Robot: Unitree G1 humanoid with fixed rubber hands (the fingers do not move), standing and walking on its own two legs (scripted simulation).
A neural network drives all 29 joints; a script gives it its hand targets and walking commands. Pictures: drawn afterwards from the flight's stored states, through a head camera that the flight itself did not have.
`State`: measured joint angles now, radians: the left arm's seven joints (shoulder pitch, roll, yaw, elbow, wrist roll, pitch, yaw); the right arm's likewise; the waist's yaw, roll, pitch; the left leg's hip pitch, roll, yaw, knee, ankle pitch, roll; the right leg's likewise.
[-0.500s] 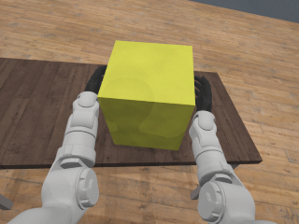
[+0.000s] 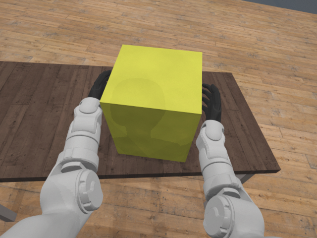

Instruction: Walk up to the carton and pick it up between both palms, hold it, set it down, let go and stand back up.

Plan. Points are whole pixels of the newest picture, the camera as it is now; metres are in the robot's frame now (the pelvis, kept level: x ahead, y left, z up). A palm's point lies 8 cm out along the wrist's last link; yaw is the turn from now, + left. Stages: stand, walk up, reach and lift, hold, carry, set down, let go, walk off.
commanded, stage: set down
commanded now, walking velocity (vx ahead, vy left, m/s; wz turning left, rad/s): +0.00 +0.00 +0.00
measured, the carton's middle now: (156, 107) +0.44 +0.01 +0.07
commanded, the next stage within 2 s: none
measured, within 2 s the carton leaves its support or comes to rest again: rests again in 1.52 s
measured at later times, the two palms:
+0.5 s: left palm (101, 99) +0.45 +0.16 +0.07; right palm (206, 121) +0.40 -0.13 +0.07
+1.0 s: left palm (100, 101) +0.45 +0.17 +0.06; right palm (202, 126) +0.40 -0.13 +0.05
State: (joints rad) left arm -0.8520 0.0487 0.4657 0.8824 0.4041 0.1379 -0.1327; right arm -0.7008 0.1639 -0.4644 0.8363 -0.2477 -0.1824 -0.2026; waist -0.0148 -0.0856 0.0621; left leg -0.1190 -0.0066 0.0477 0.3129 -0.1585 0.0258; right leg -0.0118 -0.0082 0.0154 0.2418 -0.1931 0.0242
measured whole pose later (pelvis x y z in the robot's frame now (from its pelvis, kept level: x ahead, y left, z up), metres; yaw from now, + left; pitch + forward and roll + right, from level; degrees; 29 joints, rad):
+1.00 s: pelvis +0.01 +0.00 +0.00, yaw +0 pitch +9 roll -1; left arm -0.98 0.13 0.47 1.22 0.36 -0.11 -0.11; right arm -0.73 0.23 -0.66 0.92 -0.39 -0.29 -0.22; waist -0.03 -0.07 -0.03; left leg -0.38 0.01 0.04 0.40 -0.19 0.03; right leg -0.25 0.00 0.01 0.29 -0.20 0.02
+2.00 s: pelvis +0.00 +0.01 -0.01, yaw +0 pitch +13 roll -2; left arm -1.00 0.14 0.58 1.25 0.45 -0.17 -0.11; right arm -0.78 0.26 -0.78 0.91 -0.52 -0.30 -0.18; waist -0.03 -0.06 -0.05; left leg -0.48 0.00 0.04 0.42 -0.17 0.04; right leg -0.35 -0.01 0.00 0.33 -0.20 0.03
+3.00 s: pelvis -0.01 +0.02 -0.03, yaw -1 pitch +23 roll -4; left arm -1.13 0.31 0.17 1.57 -0.02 -0.29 -0.01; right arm -0.91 0.08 -0.37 1.25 -0.07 -0.27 -0.23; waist -0.11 -0.02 -0.22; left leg -0.79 0.03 0.04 0.62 -0.23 0.04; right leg -0.65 0.02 0.00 0.49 -0.24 0.04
